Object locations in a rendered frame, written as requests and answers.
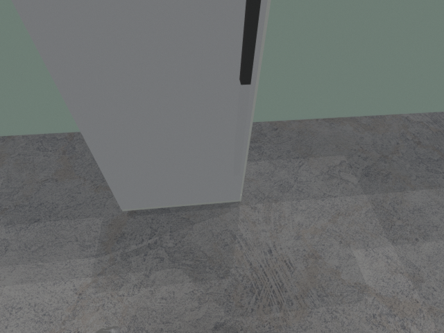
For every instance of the handle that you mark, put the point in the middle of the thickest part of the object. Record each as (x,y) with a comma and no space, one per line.
(249,40)

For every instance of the fridge door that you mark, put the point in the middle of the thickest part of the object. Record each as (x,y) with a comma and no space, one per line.
(153,86)

